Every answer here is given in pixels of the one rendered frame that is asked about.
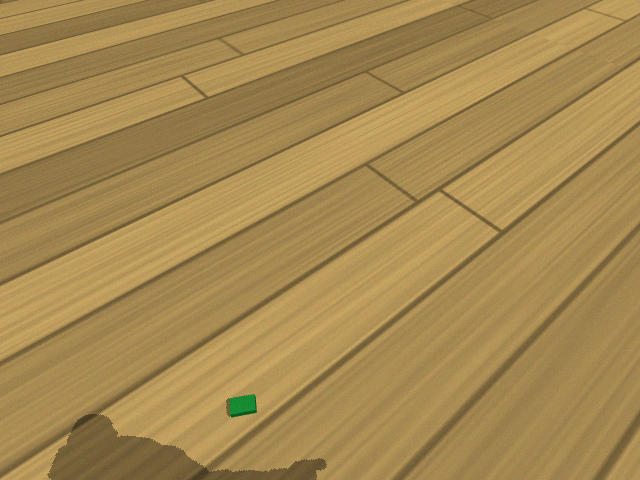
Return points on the small box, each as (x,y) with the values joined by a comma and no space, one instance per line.
(243,405)

